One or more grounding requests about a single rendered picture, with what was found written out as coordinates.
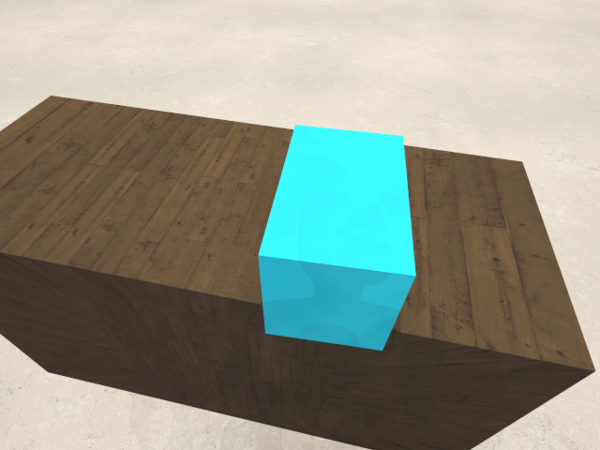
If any carton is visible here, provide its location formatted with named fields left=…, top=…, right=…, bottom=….
left=258, top=125, right=416, bottom=351

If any pedestal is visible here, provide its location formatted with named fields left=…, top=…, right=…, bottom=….
left=0, top=96, right=595, bottom=450

